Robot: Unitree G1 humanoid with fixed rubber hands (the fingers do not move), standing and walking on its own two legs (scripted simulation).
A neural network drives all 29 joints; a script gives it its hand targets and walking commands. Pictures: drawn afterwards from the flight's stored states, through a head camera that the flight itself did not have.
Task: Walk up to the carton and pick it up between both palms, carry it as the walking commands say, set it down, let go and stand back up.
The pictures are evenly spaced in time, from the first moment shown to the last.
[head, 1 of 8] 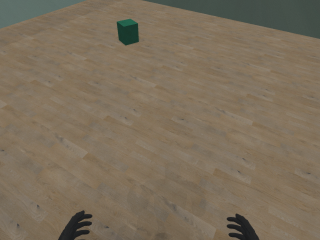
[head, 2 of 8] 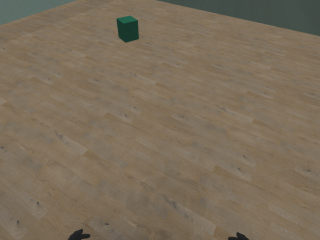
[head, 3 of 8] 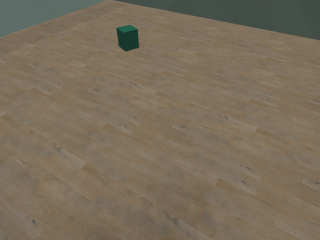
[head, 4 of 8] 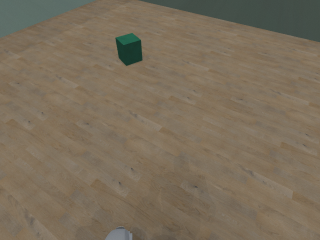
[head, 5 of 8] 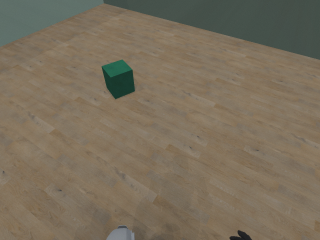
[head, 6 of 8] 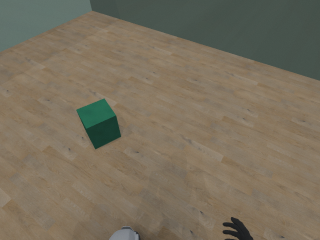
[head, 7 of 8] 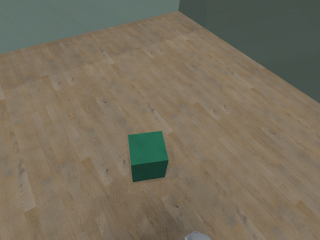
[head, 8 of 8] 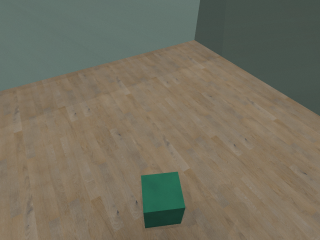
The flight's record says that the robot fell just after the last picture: no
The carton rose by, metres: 0.00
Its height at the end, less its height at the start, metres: +0.00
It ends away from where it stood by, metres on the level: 0.00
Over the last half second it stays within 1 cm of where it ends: yes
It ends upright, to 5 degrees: yes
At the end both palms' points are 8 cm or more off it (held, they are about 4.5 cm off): yes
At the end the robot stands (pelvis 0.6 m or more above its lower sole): yes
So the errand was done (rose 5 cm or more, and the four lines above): no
